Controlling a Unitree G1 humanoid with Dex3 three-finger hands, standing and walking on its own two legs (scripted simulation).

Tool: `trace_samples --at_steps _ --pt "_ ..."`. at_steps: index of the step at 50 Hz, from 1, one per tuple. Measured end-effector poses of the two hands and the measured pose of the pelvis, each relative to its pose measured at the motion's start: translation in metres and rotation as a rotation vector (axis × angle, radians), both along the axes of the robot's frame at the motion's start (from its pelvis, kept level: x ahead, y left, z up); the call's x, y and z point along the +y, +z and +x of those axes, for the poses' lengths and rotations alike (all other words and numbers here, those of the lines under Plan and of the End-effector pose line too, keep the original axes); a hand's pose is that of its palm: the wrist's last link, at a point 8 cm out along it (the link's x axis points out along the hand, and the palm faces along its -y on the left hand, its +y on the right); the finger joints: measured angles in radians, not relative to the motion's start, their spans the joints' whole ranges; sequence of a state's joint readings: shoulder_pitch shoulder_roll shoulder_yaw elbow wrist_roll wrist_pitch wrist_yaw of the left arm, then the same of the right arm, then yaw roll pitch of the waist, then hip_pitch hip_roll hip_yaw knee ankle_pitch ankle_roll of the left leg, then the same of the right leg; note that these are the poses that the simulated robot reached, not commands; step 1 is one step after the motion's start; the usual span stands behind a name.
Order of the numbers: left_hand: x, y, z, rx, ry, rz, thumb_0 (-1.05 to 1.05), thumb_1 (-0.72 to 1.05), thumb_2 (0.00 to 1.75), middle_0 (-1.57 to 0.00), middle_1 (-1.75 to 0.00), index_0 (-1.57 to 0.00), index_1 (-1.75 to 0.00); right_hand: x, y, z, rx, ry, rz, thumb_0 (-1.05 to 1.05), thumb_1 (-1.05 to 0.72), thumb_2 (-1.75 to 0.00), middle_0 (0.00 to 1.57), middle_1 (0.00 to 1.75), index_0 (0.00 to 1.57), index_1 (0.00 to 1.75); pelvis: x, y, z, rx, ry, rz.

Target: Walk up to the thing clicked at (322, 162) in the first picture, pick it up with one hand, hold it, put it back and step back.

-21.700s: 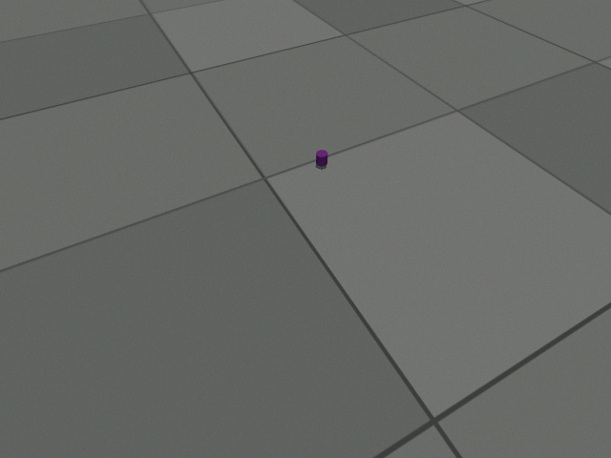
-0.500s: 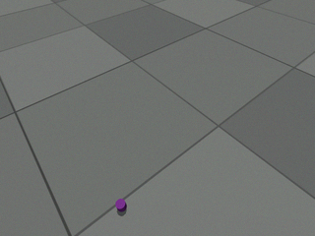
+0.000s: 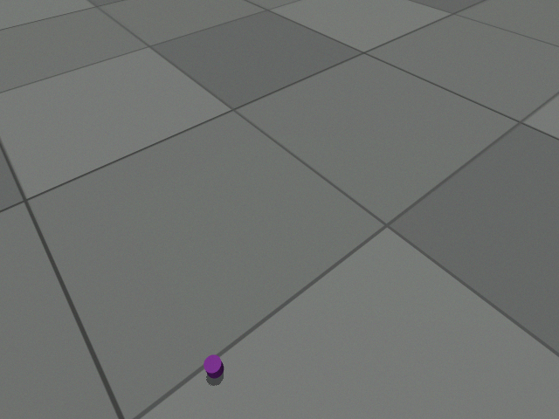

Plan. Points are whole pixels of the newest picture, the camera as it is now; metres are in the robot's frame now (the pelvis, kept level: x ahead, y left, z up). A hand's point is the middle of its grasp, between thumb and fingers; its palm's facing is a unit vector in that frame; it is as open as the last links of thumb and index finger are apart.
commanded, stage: stand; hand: left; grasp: from above
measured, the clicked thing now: (214, 366) +0.43 +0.25 -0.75
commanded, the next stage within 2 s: rise first in 0.26 s
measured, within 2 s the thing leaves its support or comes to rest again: neither
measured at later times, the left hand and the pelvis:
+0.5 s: hand out of the picture +0.11 +0.25 -0.16, palm faces +0.04 -0.94 -0.33, open 7.7 cm; pelvis -0.01 +0.00 -0.01, yaw +1 degrees
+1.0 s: hand out of the picture +0.13 +0.27 -0.22, palm faces -0.14 -0.88 -0.45, open 13.1 cm; pelvis -0.01 +0.02 -0.08, yaw +0 degrees
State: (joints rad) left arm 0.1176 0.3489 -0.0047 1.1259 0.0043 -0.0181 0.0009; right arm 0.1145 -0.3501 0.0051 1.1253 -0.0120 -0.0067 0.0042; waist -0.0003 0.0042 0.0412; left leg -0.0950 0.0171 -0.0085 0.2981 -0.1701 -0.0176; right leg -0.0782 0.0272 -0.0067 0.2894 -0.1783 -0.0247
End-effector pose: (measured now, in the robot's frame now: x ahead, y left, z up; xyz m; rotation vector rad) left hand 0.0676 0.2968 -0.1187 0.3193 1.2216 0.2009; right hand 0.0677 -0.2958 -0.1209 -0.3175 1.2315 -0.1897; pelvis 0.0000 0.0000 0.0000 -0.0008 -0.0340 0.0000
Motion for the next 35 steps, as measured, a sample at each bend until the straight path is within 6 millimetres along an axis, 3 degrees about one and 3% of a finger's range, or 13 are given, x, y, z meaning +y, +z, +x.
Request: trace_samples --at_steps 19,22,29,32,35 --pt "0.003 0.0 -0.005 0.022 0.003 0.003 0.0 0.9 0.9 -0.21 -0.3 -0.2 -0.3 0.001 -0.002 -0.003 0.018 0.001 0.0 0.0 -0.9 -0.9 0.2 0.3 0.2 0.3 0.002 0.0 0.002 0.004 -0.002 0.001" --pt "-0.001 0.001 0.012 -0.057 0.032 -0.003 0.0 0.87 0.91 -0.22 -0.32 -0.21 -0.33 0.007 -0.001 0.005 -0.061 -0.001 0.003 0.0 -0.91 -0.9 0.2 0.3 0.2 0.3 0.003 -0.003 -0.002 0.036 0.014 0.0" --pt "0.0 -0.012 0.067 -0.119 -0.038 -0.012 0.0 0.56 0.87 -0.24 -0.57 -0.24 -0.57 0.032 -0.011 0.014 -0.153 -0.004 0.048 0.0 -0.92 -0.9 0.2 0.3 0.2 0.3 0.002 -0.018 -0.013 0.141 0.012 -0.001" --pt "0.004 -0.014 0.079 -0.137 -0.07 0.011 0.0 0.37 0.85 -0.24 -0.69 -0.24 -0.69 0.039 -0.015 0.015 -0.176 -0.016 0.065 0.0 -0.92 -0.9 0.2 0.3 0.2 0.3 0.004 -0.025 -0.012 0.166 0.004 -0.001" --pt "0.005 -0.017 0.078 -0.114 -0.086 0.04 0.0 0.16 0.84 -0.23 -0.79 -0.24 -0.78 0.046 -0.018 0.017 -0.197 -0.023 0.079 0.0 -0.92 -0.9 0.2 0.3 0.2 0.3 0.008 -0.03 -0.009 0.181 0.003 -0.004"
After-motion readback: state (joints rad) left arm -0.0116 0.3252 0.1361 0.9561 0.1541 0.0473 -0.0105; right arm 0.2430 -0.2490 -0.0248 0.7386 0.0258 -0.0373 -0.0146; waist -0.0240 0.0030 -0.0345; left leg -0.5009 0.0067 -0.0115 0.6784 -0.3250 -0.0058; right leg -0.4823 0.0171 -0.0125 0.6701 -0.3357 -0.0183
